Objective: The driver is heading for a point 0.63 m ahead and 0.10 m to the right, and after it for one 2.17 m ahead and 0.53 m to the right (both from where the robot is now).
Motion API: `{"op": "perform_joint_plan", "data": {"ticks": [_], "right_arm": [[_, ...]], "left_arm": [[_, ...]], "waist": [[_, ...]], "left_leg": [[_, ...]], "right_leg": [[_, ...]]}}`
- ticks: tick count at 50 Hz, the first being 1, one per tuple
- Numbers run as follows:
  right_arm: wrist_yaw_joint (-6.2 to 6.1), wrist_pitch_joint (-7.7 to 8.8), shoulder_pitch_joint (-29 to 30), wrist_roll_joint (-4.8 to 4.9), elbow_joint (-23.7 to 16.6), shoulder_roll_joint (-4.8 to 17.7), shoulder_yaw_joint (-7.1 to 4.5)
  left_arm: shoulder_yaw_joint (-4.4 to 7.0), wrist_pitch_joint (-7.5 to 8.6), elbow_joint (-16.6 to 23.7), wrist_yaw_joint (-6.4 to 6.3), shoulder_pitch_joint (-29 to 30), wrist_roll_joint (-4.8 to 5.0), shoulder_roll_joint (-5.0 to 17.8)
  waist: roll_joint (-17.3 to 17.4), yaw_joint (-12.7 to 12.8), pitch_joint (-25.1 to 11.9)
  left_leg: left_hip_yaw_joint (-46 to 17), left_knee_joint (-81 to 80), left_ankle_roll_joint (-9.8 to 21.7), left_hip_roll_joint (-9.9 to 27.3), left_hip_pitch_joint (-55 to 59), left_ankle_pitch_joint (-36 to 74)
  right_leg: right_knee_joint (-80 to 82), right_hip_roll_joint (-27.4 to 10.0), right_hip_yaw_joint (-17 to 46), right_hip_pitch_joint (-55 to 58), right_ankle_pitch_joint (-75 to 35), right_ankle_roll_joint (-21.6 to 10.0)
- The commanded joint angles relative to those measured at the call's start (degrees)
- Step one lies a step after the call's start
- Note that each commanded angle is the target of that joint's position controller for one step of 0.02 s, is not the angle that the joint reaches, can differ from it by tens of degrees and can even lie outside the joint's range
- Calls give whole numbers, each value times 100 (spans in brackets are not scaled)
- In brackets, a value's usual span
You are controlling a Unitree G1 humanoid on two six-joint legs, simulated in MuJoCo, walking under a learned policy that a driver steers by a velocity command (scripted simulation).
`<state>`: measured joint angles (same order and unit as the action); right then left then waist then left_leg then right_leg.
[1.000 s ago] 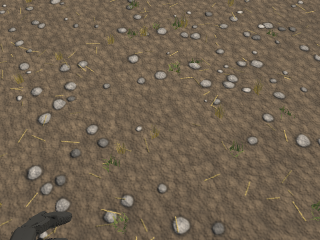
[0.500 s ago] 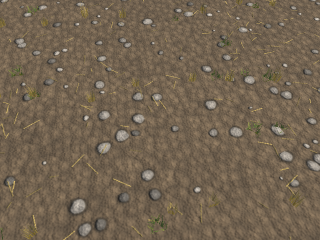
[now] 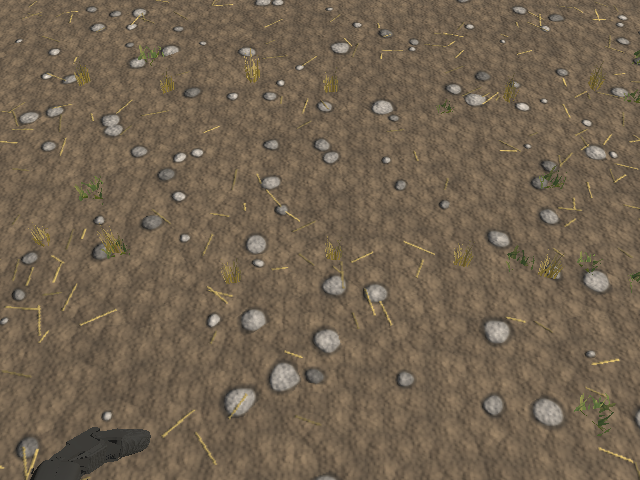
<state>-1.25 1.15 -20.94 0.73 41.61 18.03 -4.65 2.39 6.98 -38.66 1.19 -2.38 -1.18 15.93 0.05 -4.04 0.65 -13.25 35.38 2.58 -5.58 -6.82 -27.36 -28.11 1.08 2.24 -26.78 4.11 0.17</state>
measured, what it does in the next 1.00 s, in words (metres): walks ahead, turning right: left foot, then right foot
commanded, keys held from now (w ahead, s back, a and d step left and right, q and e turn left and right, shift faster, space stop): no key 0.14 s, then e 0.50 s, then w+e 0.18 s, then w+q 0.18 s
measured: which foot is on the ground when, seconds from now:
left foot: down 0.00-0.00, up 0.02-0.32, down 0.34-0.66, up 0.68-1.00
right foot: down 0.00-0.36, up 0.38-0.62, down 0.64-1.00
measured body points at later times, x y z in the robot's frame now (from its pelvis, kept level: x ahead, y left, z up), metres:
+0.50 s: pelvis +0.11 -0.01 +0.01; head +0.14 -0.01 +0.46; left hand +0.25 +0.26 -0.10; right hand +0.26 -0.29 -0.07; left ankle +0.14 +0.12 -0.72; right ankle +0.09 -0.12 -0.68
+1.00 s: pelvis +0.18 -0.07 +0.03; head +0.19 -0.10 +0.48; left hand +0.33 +0.18 -0.07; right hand +0.27 -0.38 -0.07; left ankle +0.34 +0.06 -0.68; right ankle +0.11 -0.14 -0.72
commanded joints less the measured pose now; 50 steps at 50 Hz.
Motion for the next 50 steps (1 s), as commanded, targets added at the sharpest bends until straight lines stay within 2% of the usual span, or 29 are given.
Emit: {"op": "perform_joint_plan", "data": {"ticks": [1,2,3,4,6,8,10,13,15,16,17,18,19,21,23,24,27,29,31,32,33,34,35,36,37,38,39,44,50], "right_arm": [[-21,113,-968,29,-472,172,77],[-33,79,-729,78,-328,678,-40],[-44,12,-80,58,-433,816,-82],[-59,-57,296,-8,-500,758,-75],[-51,-145,341,-49,-551,452,-28],[-56,-165,257,-76,-505,112,82],[-62,-142,374,-138,-494,0,145],[-63,-183,580,-104,-469,196,91],[-73,-211,778,-125,-522,284,45],[-90,-211,896,-165,-592,366,17],[-126,-204,899,-215,-687,566,-31],[-178,-227,846,-250,-769,872,-102],[-167,-269,819,-225,-625,906,-158],[-163,-228,921,-198,-680,642,-123],[-179,-126,1030,-151,-680,633,-115],[-175,-105,1259,-101,-681,613,-121],[-152,-160,1618,-96,-641,697,-184],[-149,-199,1552,-57,-564,747,-216],[-149,-213,1606,49,-492,747,-220],[-134,-197,1373,60,-370,614,-194],[-93,-198,1071,-113,-326,320,-129],[-110,-165,1726,-246,-800,148,-29],[-101,-86,1975,-121,-812,412,-107],[-60,-22,1987,1,-774,569,-165],[-61,30,1921,1,-647,656,-223],[-71,73,1909,-54,-584,703,-248],[-50,131,1881,-88,-550,639,-244],[108,341,1755,-71,-306,271,-118],[219,360,2202,56,-444,291,-9]], "left_arm": [[475,-21,-93,8,-1695,-34,1475],[344,-63,58,20,-1475,99,978],[246,-125,126,-1,-1153,76,714],[150,-157,121,11,-871,30,528],[75,-167,-6,24,-572,-20,391],[80,-184,-145,27,-428,-24,455],[125,-239,-250,7,-393,48,636],[188,-362,-353,-5,-485,174,871],[215,-456,-345,-19,-403,255,984],[194,-492,-362,-33,-468,279,909],[157,-502,-359,-39,-556,241,788],[108,-485,-319,-22,-755,150,589],[67,-505,-294,-49,-906,220,394],[184,-581,-261,-92,-738,222,688],[311,-752,-276,-123,-901,215,816],[294,-825,-278,-130,-986,236,687],[217,-912,-171,-82,-875,247,457],[252,-926,-53,8,-829,256,560],[310,-937,-107,77,-1141,232,610],[365,-935,-130,47,-1267,179,704],[494,-928,-70,-47,-1372,162,1180],[625,-856,31,-47,-1656,79,1846],[546,-705,50,-3,-1811,-31,1604],[463,-591,29,-16,-1676,25,1352],[418,-545,48,-66,-1444,135,1192],[357,-543,77,-127,-1286,202,1071],[317,-553,91,-186,-1258,191,1018],[279,-432,22,-266,-1478,145,884],[322,-361,-260,-185,-1823,140,1085]], "waist": [[-2157,454,-2248],[-1159,598,-1725],[-632,679,-1163],[-292,619,-735],[-477,315,-460],[-728,192,-524],[-793,206,-803],[-703,285,-884],[-695,244,-614],[-646,248,-481],[-423,257,-477],[224,388,-599],[1183,474,-635],[1375,254,-435],[1009,313,-396],[866,439,-344],[958,437,-419],[1039,386,-561],[902,576,-627],[592,592,-592],[-723,446,-522],[-1965,709,-490],[-1201,973,-698],[-948,839,-415],[-698,720,-162],[-709,676,-15],[-771,622,-2],[-689,668,-175],[-627,995,275]], "left_leg": [[308,3654,-346,-187,-2900,-1130],[29,4178,-429,141,-3223,-858],[232,4264,-479,298,-3280,-475],[361,3987,-519,448,-3138,-281],[494,2998,-518,765,-2446,-52],[839,1885,-614,743,-1803,178],[975,926,-656,714,-1182,735],[1065,5,-614,565,-699,1555],[1151,-699,-447,451,-364,1979],[1043,-1010,-312,537,-164,2141],[697,-1074,-108,964,162,2460],[278,-986,219,1627,552,3114],[-99,-1292,631,1993,347,2616],[-573,-1520,998,2477,258,3157],[-423,-1489,1184,2704,169,4147],[-83,-1456,1042,2558,69,4161],[737,-1381,776,2155,-329,4141],[871,-1231,744,2192,-215,3961],[1105,-811,508,2125,-403,3404],[1355,-337,193,1929,-736,2619],[1981,933,-356,1408,-1783,819],[1704,2251,-633,474,-3331,-1226],[894,2979,-513,613,-3673,-1103],[746,2985,-336,784,-3886,-525],[772,2823,-275,905,-3940,-9],[759,2542,-300,963,-3931,428],[773,2328,-339,952,-3670,810],[1069,875,-542,806,-3095,2124],[1142,15,-464,943,-3134,2389]], "right_leg": [[376,-2707,3898,4516,-1923,-1875],[580,-2491,3658,4008,-1148,-1706],[569,-2233,2725,3354,-1233,-1482],[632,-1936,2035,2634,-1821,-1387],[800,-1509,1251,1717,-2468,-1220],[905,-1246,764,1337,-3199,-1250],[855,-1184,649,1323,-3586,-1301],[817,-1183,821,1402,-2461,-1262],[779,-1064,1023,1100,-1029,-1102],[728,-946,1143,894,-308,-924],[522,-811,1202,590,355,-692],[22,-394,925,150,1344,-446],[-536,73,126,-26,1923,-209],[-1913,55,-179,-401,2523,43],[-3240,-152,45,-696,3045,255],[-3102,-286,59,-644,2876,300],[-2183,-280,-343,134,2125,332],[-1539,-232,-483,470,1707,249],[-502,-39,-739,1139,836,35],[-10,51,-579,1589,315,-136],[527,-780,774,2251,-680,-543],[1081,-2093,3136,2505,-274,-1807],[1415,-2188,3555,2597,1379,-2107],[1536,-1970,3295,2508,2649,-1837],[1574,-1751,3019,2369,3181,-1530],[1630,-1616,2815,2289,3094,-1375],[1711,-1418,2584,2152,2873,-1278],[1771,-1083,1550,2380,1232,-1150],[1982,-1456,1349,2463,1255,-1260]]}}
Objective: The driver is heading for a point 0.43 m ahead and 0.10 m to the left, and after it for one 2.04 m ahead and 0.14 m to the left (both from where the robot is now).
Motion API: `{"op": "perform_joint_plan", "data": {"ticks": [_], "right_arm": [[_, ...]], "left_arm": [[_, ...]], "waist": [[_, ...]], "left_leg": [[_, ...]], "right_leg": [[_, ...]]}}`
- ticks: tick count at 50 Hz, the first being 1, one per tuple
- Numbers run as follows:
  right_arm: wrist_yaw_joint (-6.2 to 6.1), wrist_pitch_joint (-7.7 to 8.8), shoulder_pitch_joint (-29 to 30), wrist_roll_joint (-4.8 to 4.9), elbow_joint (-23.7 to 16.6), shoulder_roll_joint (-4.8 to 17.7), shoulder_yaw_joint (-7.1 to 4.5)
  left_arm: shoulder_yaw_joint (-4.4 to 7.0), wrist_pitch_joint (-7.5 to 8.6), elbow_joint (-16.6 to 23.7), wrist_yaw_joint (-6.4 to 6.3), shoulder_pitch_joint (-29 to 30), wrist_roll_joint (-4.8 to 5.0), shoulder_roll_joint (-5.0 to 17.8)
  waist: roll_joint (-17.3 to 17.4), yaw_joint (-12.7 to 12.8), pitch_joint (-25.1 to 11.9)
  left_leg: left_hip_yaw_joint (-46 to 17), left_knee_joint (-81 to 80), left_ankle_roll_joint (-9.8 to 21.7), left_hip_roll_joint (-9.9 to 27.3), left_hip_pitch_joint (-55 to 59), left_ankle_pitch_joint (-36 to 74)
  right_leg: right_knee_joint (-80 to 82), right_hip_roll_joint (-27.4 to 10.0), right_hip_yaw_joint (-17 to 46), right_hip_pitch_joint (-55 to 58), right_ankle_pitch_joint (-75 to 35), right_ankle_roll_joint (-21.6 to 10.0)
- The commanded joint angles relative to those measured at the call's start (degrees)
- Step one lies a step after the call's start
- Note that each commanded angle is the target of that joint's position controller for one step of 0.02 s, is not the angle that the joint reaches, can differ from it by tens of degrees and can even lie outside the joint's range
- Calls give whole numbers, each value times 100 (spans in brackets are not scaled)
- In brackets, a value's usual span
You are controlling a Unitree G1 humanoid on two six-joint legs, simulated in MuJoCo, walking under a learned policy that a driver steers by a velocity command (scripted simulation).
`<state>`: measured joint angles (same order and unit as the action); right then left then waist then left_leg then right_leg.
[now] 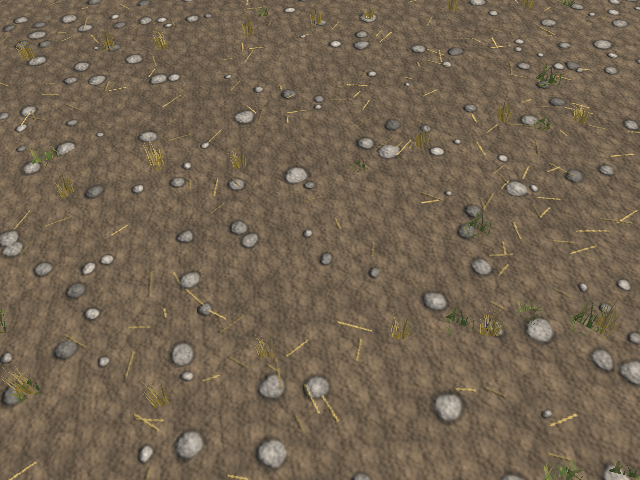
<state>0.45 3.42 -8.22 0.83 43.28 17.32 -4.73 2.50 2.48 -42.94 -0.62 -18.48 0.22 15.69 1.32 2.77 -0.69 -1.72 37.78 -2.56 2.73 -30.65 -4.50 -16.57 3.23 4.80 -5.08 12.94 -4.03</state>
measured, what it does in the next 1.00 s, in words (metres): walks ahead: left foot, then right foot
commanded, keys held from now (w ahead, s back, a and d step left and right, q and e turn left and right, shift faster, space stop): w+q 0.44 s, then w+e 0.56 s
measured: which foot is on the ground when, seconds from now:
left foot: up 0.00-0.20, down 0.22-0.76, up 0.78-1.00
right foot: down 0.00-0.22, up 0.24-0.72, down 0.74-1.00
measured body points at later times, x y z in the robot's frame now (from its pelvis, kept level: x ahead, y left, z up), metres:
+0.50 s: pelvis +0.25 +0.10 +0.00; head +0.27 +0.13 +0.45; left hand +0.35 +0.40 -0.10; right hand +0.37 -0.15 -0.11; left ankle +0.20 +0.16 -0.75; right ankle +0.42 -0.05 -0.68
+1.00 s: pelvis +0.56 +0.12 -0.01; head +0.59 +0.12 +0.44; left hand +0.61 +0.41 -0.11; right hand +0.76 -0.12 -0.09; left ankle +0.65 +0.31 -0.69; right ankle +0.56 +0.05 -0.75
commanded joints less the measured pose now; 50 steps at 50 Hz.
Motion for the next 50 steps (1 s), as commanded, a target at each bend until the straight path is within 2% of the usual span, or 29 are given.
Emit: {"op": "perform_joint_plan", "data": {"ticks": [1,5,8,10,11,12,13,14,15,16,17,18,21,25,28,32,34,35,36,37,38,39,40,41,42,43,44,46,50], "right_arm": [[69,140,971,56,-638,368,15],[185,174,1109,80,-764,334,93],[267,179,973,87,-820,393,102],[245,155,176,39,-632,595,-28],[198,134,-645,46,-409,865,-178],[122,93,-1562,44,-309,1340,-317],[160,124,-1722,68,-269,1586,-308],[152,126,-1636,99,-318,1046,-166],[130,121,-1330,42,-386,936,-128],[119,106,-1052,-3,-469,900,-113],[112,95,-828,-34,-553,795,-69],[94,91,-678,-84,-631,736,-34],[20,103,-608,-23,-639,771,-47],[-84,102,-844,-12,-427,773,-22],[-94,124,-1282,3,-194,825,-3],[-92,56,-1522,-35,45,883,-15],[-121,-5,-1450,-44,77,945,-38],[-142,-37,-1387,-69,60,1002,-51],[-162,-92,-1261,-102,16,1022,-42],[-193,-109,-1137,-143,-98,970,9],[-153,-1,-1708,-196,-290,520,157],[-85,132,-1805,-214,-210,413,240],[10,269,-1243,-21,-388,835,148],[50,363,-708,66,-562,844,166],[50,414,-440,-25,-637,787,167],[28,404,-450,-138,-638,794,128],[19,372,-562,-178,-654,733,129],[-11,286,-728,-206,-631,598,162],[-45,258,105,-222,-850,331,276]], "left_arm": [[314,92,115,6,-249,0,1116],[335,84,-68,43,-339,19,1118],[378,53,-101,43,-244,60,1216],[380,16,-45,5,-26,76,1256],[328,9,-3,-39,-68,42,1127],[207,57,216,-79,-56,-94,859],[45,223,370,-19,-387,-162,369],[143,384,372,71,45,31,908],[176,497,499,130,441,157,1052],[157,556,512,118,584,80,984],[186,561,516,101,631,-55,980],[206,520,531,105,551,-101,961],[185,366,555,86,478,-135,782],[52,368,662,122,1174,-107,448],[-2,427,792,215,1798,1,374],[21,447,973,338,2161,61,503],[54,435,971,396,1941,69,585],[112,416,909,393,1632,62,702],[221,397,742,371,961,54,887],[313,370,587,330,99,29,1118],[464,343,550,300,-548,-49,1693],[408,310,423,303,-715,114,1347],[309,260,476,249,-477,143,1027],[289,219,578,219,-136,78,960],[265,194,617,213,141,32,906],[224,199,679,198,300,-16,809],[221,187,737,186,409,-35,817],[238,184,731,147,478,16,838],[332,140,588,26,259,83,1088]], "waist": [[-712,338,484],[-589,375,640],[-631,218,520],[-566,-300,-57],[-404,-659,-599],[351,-979,-1239],[1585,-647,-1643],[940,-903,-1305],[656,-856,-617],[113,-703,-348],[-36,-544,-124],[99,-368,-95],[200,-201,42],[274,-473,190],[262,-795,321],[206,-836,460],[269,-645,296],[368,-468,18],[364,-85,-444],[231,351,-1046],[-923,217,-1924],[-1529,232,-2261],[-1036,343,-1528],[-517,295,-840],[-69,99,-248],[-20,-96,-65],[-190,-251,-13],[-390,-393,-3],[-446,-139,152]], "left_leg": [[-11,-279,101,128,-829,78],[72,-449,359,114,-916,-150],[281,-552,615,-61,-409,-409],[638,-810,844,-468,1021,-250],[520,-833,1017,-559,2310,-138],[-1292,-1000,1534,573,3996,-672],[-4164,-1868,2337,1630,5183,-1734],[-4095,-2176,2165,1574,5083,-2306],[-3334,-2239,2003,1392,4441,-1858],[-2831,-2273,1888,1168,3810,-1307],[-2489,-2379,1847,982,3278,-702],[-2285,-2498,1852,848,2904,-277],[-1792,-2679,1916,634,2226,536],[-879,-2698,1525,215,1817,1030],[-854,-2815,1419,396,1980,599],[-838,-2462,1335,862,3215,1233],[-675,-2016,1221,942,3637,2578],[-567,-1585,1159,906,3756,3754],[-350,-710,1055,747,3719,4733],[-181,521,885,597,2945,4381],[104,2842,400,-217,658,1939],[-318,3875,234,-842,-591,-2525],[-715,4144,314,-447,-1218,-2342],[-612,3871,373,-199,-1322,-1953],[-488,3323,368,-43,-1239,-1702],[-460,2907,325,113,-936,-1501],[-424,2681,244,147,-685,-1432],[-292,2185,46,197,-481,-1378],[-103,452,-189,-12,24,143]], "right_leg": [[844,-1728,1036,382,314,-849],[763,-1843,625,735,-340,-805],[466,-1871,280,816,-1482,-658],[-628,-1580,-262,595,-3672,-398],[-1763,-1314,-596,96,-4160,-184],[-3712,-927,-926,-1437,-2617,178],[-5263,110,-427,-3364,1773,458],[-5736,-248,216,-4028,1686,386],[-5613,-487,122,-4240,1158,287],[-5258,-694,57,-4043,748,266],[-4847,-815,43,-3799,470,323],[-4647,-881,66,-3484,306,381],[-4058,-834,-105,-3264,38,655],[-2287,-687,-346,-2815,-1683,777],[-1594,-591,-438,-2567,-2562,611],[-1212,-542,-392,-3173,-1863,221],[-1186,-377,-489,-2960,-1230,2],[-1263,-175,-635,-2497,-917,-118],[-1178,34,-800,-1621,-921,-291],[-1241,-321,-338,-128,-1335,-582],[-1302,-1721,2170,2249,-1048,-1577],[-460,-2278,4020,3021,-426,-1975],[-254,-2100,3572,2587,380,-1646],[-94,-1895,2926,1742,323,-1441],[84,-1671,2473,852,-196,-1337],[221,-1480,2145,313,-766,-1274],[338,-1349,2020,-49,-1112,-1296],[451,-1221,1683,-529,-1562,-1356],[447,-757,1008,-1291,-1558,-1052]]}}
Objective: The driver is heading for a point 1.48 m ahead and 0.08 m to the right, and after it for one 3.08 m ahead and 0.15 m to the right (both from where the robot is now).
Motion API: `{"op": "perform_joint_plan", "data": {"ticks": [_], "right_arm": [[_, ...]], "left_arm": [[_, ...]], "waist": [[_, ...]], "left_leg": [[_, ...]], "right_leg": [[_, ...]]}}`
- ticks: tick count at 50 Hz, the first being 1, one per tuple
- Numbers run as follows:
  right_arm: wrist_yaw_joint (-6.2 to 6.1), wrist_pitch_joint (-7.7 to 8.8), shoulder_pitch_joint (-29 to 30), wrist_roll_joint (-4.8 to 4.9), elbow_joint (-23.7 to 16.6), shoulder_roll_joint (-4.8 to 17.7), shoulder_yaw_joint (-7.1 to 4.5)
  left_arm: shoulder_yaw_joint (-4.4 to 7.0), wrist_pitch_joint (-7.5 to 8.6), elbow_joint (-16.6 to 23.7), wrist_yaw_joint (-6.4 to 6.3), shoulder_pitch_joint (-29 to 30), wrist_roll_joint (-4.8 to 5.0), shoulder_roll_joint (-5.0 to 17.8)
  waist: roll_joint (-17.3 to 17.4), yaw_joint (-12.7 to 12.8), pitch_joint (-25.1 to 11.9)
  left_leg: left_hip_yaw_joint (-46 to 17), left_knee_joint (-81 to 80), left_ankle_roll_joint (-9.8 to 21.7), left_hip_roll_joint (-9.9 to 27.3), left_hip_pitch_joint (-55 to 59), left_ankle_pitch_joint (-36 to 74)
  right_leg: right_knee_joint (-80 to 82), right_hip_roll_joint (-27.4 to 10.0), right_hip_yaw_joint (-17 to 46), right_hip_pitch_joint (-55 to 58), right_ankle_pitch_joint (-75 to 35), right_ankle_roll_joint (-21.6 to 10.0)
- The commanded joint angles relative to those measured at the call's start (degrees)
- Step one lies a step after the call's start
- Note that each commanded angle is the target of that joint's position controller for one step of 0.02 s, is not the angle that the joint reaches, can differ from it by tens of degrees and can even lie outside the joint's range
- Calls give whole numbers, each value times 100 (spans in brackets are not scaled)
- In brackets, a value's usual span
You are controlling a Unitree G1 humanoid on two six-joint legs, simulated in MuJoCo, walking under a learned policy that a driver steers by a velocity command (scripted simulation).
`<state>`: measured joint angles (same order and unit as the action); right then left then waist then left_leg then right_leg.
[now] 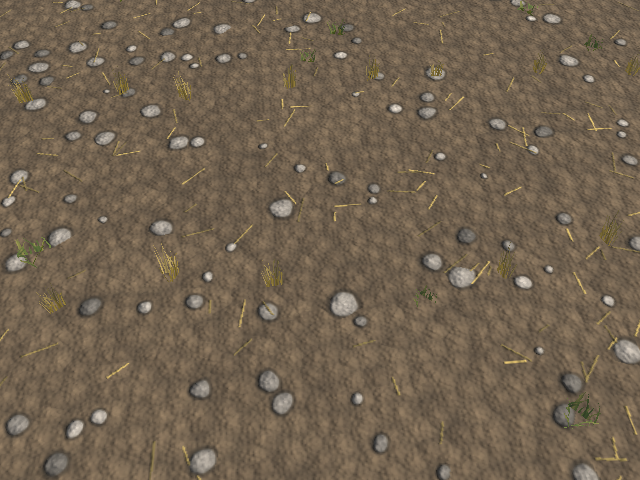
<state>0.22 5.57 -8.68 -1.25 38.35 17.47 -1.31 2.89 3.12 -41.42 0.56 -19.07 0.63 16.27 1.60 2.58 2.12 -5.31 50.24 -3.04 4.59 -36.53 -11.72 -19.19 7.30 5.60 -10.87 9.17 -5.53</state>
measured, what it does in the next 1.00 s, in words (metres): walks ahead: left foot, then right foot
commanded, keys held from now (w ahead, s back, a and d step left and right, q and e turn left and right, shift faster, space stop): w+e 0.40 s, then w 0.08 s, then w+q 0.52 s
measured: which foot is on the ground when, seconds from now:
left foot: up 0.00-0.18, down 0.20-0.70, up 0.72-1.00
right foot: down 0.00-0.22, up 0.24-0.68, down 0.70-1.00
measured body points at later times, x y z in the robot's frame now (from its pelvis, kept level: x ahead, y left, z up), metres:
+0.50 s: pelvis +0.27 +0.04 +0.00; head +0.30 +0.04 +0.45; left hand +0.52 +0.25 -0.09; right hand +0.23 -0.25 -0.11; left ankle +0.26 +0.16 -0.75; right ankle +0.33 -0.14 -0.68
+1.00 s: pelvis +0.51 -0.08 +0.00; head +0.53 -0.08 +0.45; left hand +0.60 +0.20 -0.12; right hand +0.63 -0.37 -0.10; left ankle +0.66 +0.07 -0.68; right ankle +0.45 -0.17 -0.75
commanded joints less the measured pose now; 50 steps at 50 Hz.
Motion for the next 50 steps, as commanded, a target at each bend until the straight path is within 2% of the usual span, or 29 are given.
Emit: {"op": "perform_joint_plan", "data": {"ticks": [1,5,7,9,10,11,12,13,14,15,17,19,21,24,26,28,30,32,33,34,35,36,37,38,40,42,44,46,50], "right_arm": [[-7,63,391,6,-401,275,-50],[47,124,824,143,-522,448,-130],[59,158,751,170,-513,603,-216],[29,197,165,163,-371,747,-332],[-14,221,-472,72,-316,955,-415],[-57,174,-1146,-25,-246,1398,-531],[8,83,-1466,98,-44,1374,-567],[6,62,-1181,137,-146,890,-451],[-10,26,-928,117,-166,693,-391],[-8,9,-691,78,-149,570,-342],[-20,23,-484,31,-68,421,-297],[-12,73,-479,75,34,439,-326],[-6,103,-566,80,170,577,-379],[23,82,-635,103,352,696,-402],[35,34,-757,196,493,775,-398],[46,-28,-1017,291,643,891,-410],[49,-94,-1212,325,773,1022,-438],[26,-164,-1255,343,860,1127,-464],[10,-190,-1174,360,876,1154,-459],[1,-191,-1198,339,890,1029,-404],[3,-153,-1151,199,743,676,-258],[17,-71,-1834,179,606,-26,-43],[21,-21,-1579,326,716,563,-196],[27,-15,-1153,429,553,806,-295],[-14,-73,-815,303,505,689,-311],[-17,-239,-1049,311,579,451,-308],[-19,-360,-974,302,526,258,-284],[-16,-411,-710,271,404,218,-283],[138,-369,-80,249,207,109,-220]], "left_arm": [[302,48,383,-114,186,57,1043],[315,-46,217,-150,-214,129,1017],[322,-82,211,-162,-206,112,990],[290,-116,248,-149,-107,78,853],[183,-96,317,-118,-95,31,559],[55,-54,424,-111,-639,48,145],[38,-11,534,-116,-922,149,350],[165,-36,434,-130,-568,181,850],[211,-73,506,-132,-82,125,961],[219,-89,565,-125,144,69,897],[229,-139,619,-74,197,89,708],[191,-195,668,-46,259,98,500],[149,-204,777,-40,495,52,382],[71,-134,816,21,800,30,238],[6,-44,915,90,1253,1,153],[-21,32,1029,153,1691,7,147],[10,87,1131,196,1935,43,264],[87,131,1121,208,1794,51,457],[168,147,1011,185,1374,30,597],[312,142,773,128,611,-12,856],[444,110,612,37,-390,-108,1262],[506,56,572,-1,-629,-171,1703],[381,51,581,1,-669,-164,1165],[287,70,521,3,-356,-101,926],[184,127,463,38,303,-76,554],[175,240,393,56,620,-131,392],[220,333,271,40,750,-117,446],[270,360,144,-8,734,-139,543],[346,316,-30,-90,610,-120,772]], "waist": [[-496,-7,-149],[-620,125,-234],[-741,11,-261],[-808,-342,-440],[-560,-658,-1016],[639,-653,-1879],[1776,-576,-2066],[924,-699,-1289],[487,-721,-716],[302,-621,-373],[552,-420,-109],[544,-378,-68],[347,-396,-21],[195,-450,-27],[139,-562,97],[133,-692,201],[205,-693,245],[322,-490,126],[337,-177,-129],[271,208,-657],[-119,634,-1525],[-1654,305,-2401],[-1186,539,-2367],[-1078,452,-1444],[-820,102,-639],[-867,-214,-410],[-691,-343,-167],[-567,-344,4],[-450,-153,170]], "left_leg": [[272,-1196,-155,-312,845,1316],[35,-2013,-91,-500,1194,1598],[-74,-2208,58,-480,1325,1155],[49,-2534,330,-434,2173,864],[-379,-2463,639,132,3326,658],[-2182,-2551,1330,1405,5315,28],[-4126,-3102,1793,2081,5709,-1472],[-3645,-3303,1584,1836,5078,-2084],[-2717,-3336,1369,1581,4408,-1559],[-2049,-3463,1296,1317,3815,-816],[-1173,-3759,1221,991,3148,-19],[-673,-3975,1319,944,2977,445],[-381,-4104,1443,1010,2997,899],[141,-4161,1453,912,3117,1439],[345,-4180,1420,798,3037,1532],[287,-4141,1418,827,3110,1544],[113,-3980,1375,987,3391,1734],[-14,-3638,1257,1084,3618,2145],[102,-3145,1135,976,3544,2832],[311,-2225,965,683,3209,3224],[513,-624,710,364,2088,1860],[577,1358,341,-520,67,-1864],[-188,2123,342,-387,-399,-2211],[-117,2281,379,-159,-796,-1781],[34,1868,344,189,-526,-981],[-18,1691,299,336,75,-574],[-40,1473,222,370,47,-360],[-88,1015,171,383,-190,83],[190,-327,245,296,-31,1214]], "right_leg": [[660,-1094,899,-796,-1019,-801],[258,-1250,1442,-328,-317,-586],[-102,-1406,1809,60,-213,-476],[-689,-1261,1848,47,-386,-278],[-1768,-976,1539,-313,-217,-94],[-3637,-229,711,-1844,1400,296],[-4886,-333,399,-3111,2596,430],[-5387,-664,515,-3461,2096,502],[-5436,-837,306,-3463,1625,543],[-5238,-996,229,-3311,1281,574],[-4896,-1250,135,-2928,925,589],[-4688,-1317,11,-2886,751,628],[-4241,-1354,31,-3026,471,676],[-3184,-1292,-27,-2877,-280,640],[-2369,-1230,-284,-2577,-713,581],[-1836,-1143,-503,-2350,-820,552],[-1446,-1048,-504,-2217,-617,483],[-1095,-921,-516,-1764,-327,362],[-824,-790,-621,-1016,-398,245],[-741,-722,-679,236,-554,94],[-1037,-1676,219,1984,-801,-242],[-587,-3195,2714,3629,99,-1054],[-140,-3130,3199,3267,766,-1039],[-4,-2931,2311,2640,690,-825],[381,-2480,1215,1349,45,-640],[818,-2323,611,588,-339,-600],[1091,-2362,137,284,-787,-646],[1216,-2350,-278,299,-990,-621],[1289,-2204,-1084,419,-1123,-460]]}}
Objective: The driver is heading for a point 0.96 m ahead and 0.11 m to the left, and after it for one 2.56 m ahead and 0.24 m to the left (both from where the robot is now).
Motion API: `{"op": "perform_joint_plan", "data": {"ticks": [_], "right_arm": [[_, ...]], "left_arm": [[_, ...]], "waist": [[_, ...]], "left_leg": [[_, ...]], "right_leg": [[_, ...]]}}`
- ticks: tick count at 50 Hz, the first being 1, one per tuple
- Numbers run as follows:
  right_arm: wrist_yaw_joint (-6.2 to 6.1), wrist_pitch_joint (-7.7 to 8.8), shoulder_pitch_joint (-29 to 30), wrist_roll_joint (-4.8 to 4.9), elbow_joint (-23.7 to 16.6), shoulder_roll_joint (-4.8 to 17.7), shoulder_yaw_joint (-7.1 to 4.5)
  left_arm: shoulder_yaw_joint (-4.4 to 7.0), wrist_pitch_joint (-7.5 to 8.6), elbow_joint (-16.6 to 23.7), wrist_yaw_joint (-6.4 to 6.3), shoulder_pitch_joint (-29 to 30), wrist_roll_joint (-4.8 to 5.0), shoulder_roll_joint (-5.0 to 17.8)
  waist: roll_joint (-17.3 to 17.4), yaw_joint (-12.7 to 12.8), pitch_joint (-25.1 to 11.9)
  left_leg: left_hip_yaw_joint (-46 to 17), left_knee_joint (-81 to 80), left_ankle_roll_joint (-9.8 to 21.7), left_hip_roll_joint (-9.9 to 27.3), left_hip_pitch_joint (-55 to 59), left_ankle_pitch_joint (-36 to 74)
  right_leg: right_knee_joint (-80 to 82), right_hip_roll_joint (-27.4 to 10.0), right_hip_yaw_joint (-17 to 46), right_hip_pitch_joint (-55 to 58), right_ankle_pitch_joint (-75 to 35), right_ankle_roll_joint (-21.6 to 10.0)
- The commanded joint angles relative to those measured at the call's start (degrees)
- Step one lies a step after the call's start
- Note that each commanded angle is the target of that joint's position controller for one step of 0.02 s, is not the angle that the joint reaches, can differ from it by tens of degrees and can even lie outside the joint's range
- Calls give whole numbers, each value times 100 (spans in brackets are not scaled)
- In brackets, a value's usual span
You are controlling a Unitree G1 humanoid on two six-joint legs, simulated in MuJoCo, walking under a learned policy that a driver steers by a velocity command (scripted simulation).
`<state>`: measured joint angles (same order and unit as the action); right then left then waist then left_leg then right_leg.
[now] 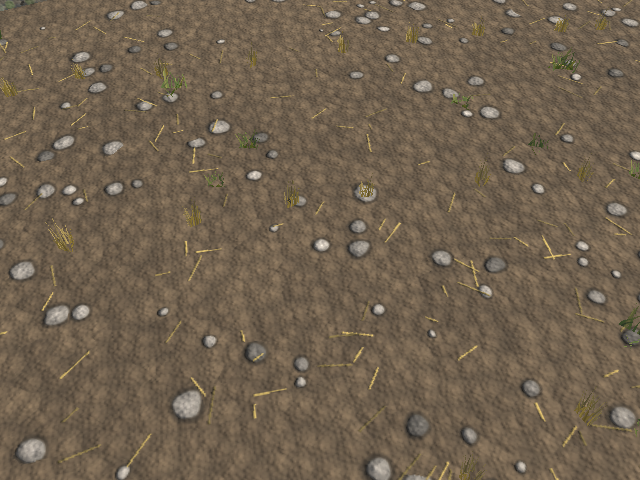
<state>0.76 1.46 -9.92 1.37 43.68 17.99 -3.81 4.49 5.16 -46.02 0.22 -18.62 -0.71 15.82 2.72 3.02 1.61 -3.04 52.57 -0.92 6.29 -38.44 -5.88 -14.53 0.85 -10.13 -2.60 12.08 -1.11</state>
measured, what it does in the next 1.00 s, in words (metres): walks ahead: left foot, then right foot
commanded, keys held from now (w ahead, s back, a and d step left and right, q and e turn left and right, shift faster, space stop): w+q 0.38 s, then w+e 0.62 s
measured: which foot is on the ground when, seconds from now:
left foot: up 0.00-0.18, down 0.20-0.78, up 0.80-1.00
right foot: down 0.00-0.22, up 0.24-0.74, down 0.76-1.00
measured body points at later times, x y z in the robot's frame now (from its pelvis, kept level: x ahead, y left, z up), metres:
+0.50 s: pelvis +0.27 +0.09 +0.00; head +0.29 +0.11 +0.45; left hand +0.38 +0.39 -0.10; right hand +0.41 -0.17 -0.10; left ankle +0.23 +0.15 -0.75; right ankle +0.46 -0.07 -0.67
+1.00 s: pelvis +0.58 +0.09 +0.00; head +0.61 +0.08 +0.45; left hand +0.63 +0.37 -0.11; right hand +0.76 -0.17 -0.10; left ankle +0.65 +0.27 -0.68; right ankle +0.59 +0.02 -0.75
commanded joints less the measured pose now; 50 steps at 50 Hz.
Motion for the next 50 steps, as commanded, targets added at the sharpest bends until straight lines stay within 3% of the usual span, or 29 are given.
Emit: {"op": "perform_joint_plan", "data": {"ticks": [1,5,7,8,9,10,11,12,13,14,15,16,17,20,25,28,32,35,36,37,38,39,40,41,42,43,44,46,50], "right_arm": [[122,47,252,-19,-404,43,46],[229,18,804,-19,-704,158,28],[262,-4,798,-36,-809,270,-29],[260,-25,584,-41,-806,377,-93],[243,-43,-35,-24,-678,547,-212],[170,-70,-1014,1,-396,902,-421],[40,-127,-1646,42,-265,1548,-622],[69,-32,-1248,31,-514,1825,-585],[142,77,-1219,9,-599,1266,-413],[151,161,-1109,-30,-548,1020,-340],[145,200,-778,-31,-561,880,-296],[115,215,-464,-59,-621,656,-231],[84,216,-300,-120,-721,595,-197],[-9,259,-347,-111,-700,640,-205],[-105,293,-693,-121,-414,628,-146],[-96,322,-906,-132,-225,726,-148],[-99,257,-1097,-135,40,759,-170],[-156,175,-965,-125,75,862,-209],[-182,145,-894,-135,48,925,-224],[-212,92,-771,-137,4,933,-213],[-262,82,-744,-166,-82,858,-162],[-210,203,-1305,-251,-317,372,6],[-129,370,-1231,-251,-256,287,83],[-22,525,-754,-38,-414,665,3],[8,616,-322,31,-540,676,23],[-6,653,-110,-77,-592,649,11],[-36,623,-114,-187,-594,681,-36],[-56,523,-333,-244,-605,564,-33],[-113,422,178,-257,-767,307,57]], "left_arm": [[208,92,379,-71,483,36,881],[291,-33,170,-82,221,171,1065],[335,-117,122,-87,225,226,1204],[360,-160,126,-97,265,255,1300],[363,-216,142,-103,359,289,1336],[299,-238,169,-118,331,274,1198],[150,-198,350,-134,127,69,774],[-42,-23,607,-95,-61,17,284],[60,144,675,-26,551,221,838],[66,238,780,2,862,348,893],[54,284,730,-48,882,237,815],[100,263,660,-90,829,88,873],[119,201,631,-77,732,52,881],[84,40,583,-58,668,-1,680],[-64,15,665,31,1421,90,414],[-105,49,759,116,1841,171,416],[-124,78,922,268,2129,203,461],[-94,79,942,363,1855,188,547],[-29,58,870,351,1507,164,671],[90,39,697,321,820,141,864],[216,12,543,266,-2,137,1150],[365,0,538,220,-587,104,1753],[256,-9,458,228,-699,218,1357],[165,-34,507,195,-475,216,1078],[141,-57,602,167,-160,176,985],[102,-76,660,156,139,151,891],[47,-73,734,136,325,104,766],[53,-90,827,95,475,99,795],[136,-104,758,-37,308,164,1045]], "waist": [[-518,-118,280],[-483,21,457],[-566,-88,345],[-659,-247,119],[-647,-632,-250],[-487,-1097,-776],[578,-1142,-1199],[1391,-598,-1943],[497,-980,-1861],[330,-905,-1167],[-121,-640,-720],[-69,-437,-558],[75,-291,-498],[-10,-204,-451],[149,-587,-128],[118,-803,122],[0,-883,344],[110,-653,114],[214,-467,-192],[164,-72,-633],[-43,323,-1152],[-1279,148,-1953],[-1593,205,-2326],[-1185,321,-1629],[-674,258,-1031],[-264,62,-532],[-267,-123,-359],[-535,-341,-312],[-576,-229,-130]], "left_leg": [[72,-808,73,98,192,727],[307,-1420,324,22,73,396],[571,-1542,518,-200,335,-135],[771,-1529,639,-418,752,-438],[968,-1679,795,-706,1592,-495],[961,-1897,1003,-1007,3054,-285],[-942,-2187,1525,46,4718,-407],[-4225,-3303,2513,1151,5828,-1778],[-4214,-3786,2255,1229,5745,-2017],[-3431,-3755,2035,1067,5149,-1695],[-2774,-3703,1837,805,4340,-1048],[-2270,-3720,1708,597,3747,-407],[-2068,-3830,1691,467,3344,-29],[-1508,-4031,1754,331,2919,883],[-582,-4234,1350,80,2902,897],[-503,-4391,1300,295,3132,427],[-342,-4165,1242,676,4156,951],[-48,-3564,1053,747,4568,2764],[67,-3093,972,684,4613,3900],[304,-2154,834,488,4471,4740],[477,-843,617,292,3588,4173],[613,1485,149,-603,1267,1273],[-140,2412,49,-1189,24,-2504],[-511,2642,161,-777,-561,-2250],[-401,2320,234,-516,-592,-1812],[-304,1737,220,-330,-448,-1529],[-291,1315,172,-180,-101,-1312],[-222,867,-6,-130,262,-1198],[-11,-603,-327,-266,485,-88]], "right_leg": [[833,-1599,369,-333,-1405,-875],[594,-1800,94,365,-1514,-717],[89,-1843,-57,659,-2665,-609],[-414,-1813,-147,736,-3679,-536],[-1348,-1682,-304,620,-4445,-420],[-2683,-1415,-447,9,-4326,-209],[-4740,-958,-510,-1811,-1679,160],[-6323,186,702,-3614,2210,400],[-6553,-107,1557,-4189,2008,256],[-6299,-322,1473,-4403,1532,98],[-5774,-575,1477,-4160,1085,53],[-5291,-747,1511,-3761,788,65],[-5112,-809,1539,-3418,583,95],[-4471,-753,1378,-3228,124,324],[-2659,-704,1187,-3214,-1757,412],[-2074,-619,1118,-3209,-2255,274],[-1691,-509,1145,-3780,-1659,-23],[-1590,-224,949,-3374,-895,-301],[-1650,-11,755,-2824,-676,-407],[-1527,244,563,-1877,-754,-557],[-1528,-24,1093,-408,-1048,-808],[-1424,-1478,3796,1847,-550,-1838],[-486,-1960,5660,2605,159,-2214],[-324,-1823,5050,2193,695,-1901],[-231,-1615,4370,1390,552,-1703],[-104,-1406,3884,545,35,-1589],[32,-1217,3547,5,-494,-1524],[209,-1040,3286,-547,-1122,-1592],[278,-674,2596,-1246,-1572,-1425]]}}
Keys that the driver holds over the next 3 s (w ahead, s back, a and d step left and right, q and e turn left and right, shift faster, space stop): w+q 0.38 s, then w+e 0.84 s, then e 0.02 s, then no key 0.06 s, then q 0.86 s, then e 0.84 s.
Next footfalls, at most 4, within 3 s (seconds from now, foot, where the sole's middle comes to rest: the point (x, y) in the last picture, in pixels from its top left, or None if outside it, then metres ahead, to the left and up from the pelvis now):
0.20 left None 0.27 0.16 -0.78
0.76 right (343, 418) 0.63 0.02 -0.78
1.24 left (260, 311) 0.90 0.24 -0.78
1.62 right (356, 300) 0.94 0.00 -0.78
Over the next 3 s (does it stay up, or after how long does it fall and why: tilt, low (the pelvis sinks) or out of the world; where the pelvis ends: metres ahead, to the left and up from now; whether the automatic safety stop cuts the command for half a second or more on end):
stays up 0.88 0.11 -0.02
